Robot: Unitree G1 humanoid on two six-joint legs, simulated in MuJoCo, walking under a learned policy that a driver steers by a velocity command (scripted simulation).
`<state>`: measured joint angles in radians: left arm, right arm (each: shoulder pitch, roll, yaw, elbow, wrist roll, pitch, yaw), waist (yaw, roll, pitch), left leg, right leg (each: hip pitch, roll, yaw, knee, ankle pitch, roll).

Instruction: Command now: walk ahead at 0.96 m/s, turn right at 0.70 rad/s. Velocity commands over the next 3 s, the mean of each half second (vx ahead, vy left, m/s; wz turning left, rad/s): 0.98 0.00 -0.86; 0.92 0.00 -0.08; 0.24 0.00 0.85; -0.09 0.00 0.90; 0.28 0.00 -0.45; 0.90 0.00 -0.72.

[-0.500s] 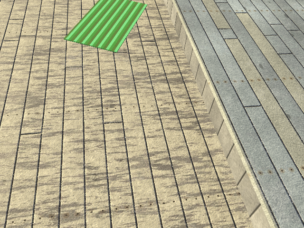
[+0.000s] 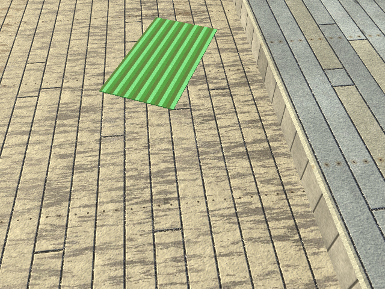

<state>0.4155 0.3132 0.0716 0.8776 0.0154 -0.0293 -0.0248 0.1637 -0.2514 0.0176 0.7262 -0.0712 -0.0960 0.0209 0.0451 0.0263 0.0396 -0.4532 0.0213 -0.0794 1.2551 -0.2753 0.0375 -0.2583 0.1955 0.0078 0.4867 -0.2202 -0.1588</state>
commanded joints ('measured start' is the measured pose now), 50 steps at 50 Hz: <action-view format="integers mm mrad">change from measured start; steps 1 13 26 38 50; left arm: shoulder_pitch -21 3 -369 -9 -159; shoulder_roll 113 242 8 237 41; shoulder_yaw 19 65 -41 35 -24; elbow -64 -63 -299 -146 -93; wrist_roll -8 -11 16 50 -11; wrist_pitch -48 -58 27 -8 -100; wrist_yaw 9 19 -60 31 39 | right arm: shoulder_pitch -8 42 139 243 24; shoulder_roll -109 -211 -99 -192 -22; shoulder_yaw -12 -53 -64 -61 -36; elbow -91 -124 61 36 -2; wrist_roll -18 41 46 90 60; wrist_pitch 20 -3 -38 -2 79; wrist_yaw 2 -26 -14 -34 35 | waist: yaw -77 -137 -16 98 -85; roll -16 -69 75 -65 -96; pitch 67 -206 31 -313 39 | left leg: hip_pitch -180 485 336 -287 -56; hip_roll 79 -31 237 -3 -15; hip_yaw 0 56 160 -40 239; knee -120 -758 -1109 297 -498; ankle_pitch -13 154 350 -81 367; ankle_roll -57 -33 8 47 10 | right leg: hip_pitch -50 98 -508 599 92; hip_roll -263 -201 -299 -562 -293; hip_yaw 463 369 8 620 -257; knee -351 190 661 -150 -224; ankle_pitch -182 731 131 -135 870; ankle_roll -175 24 63 -123 132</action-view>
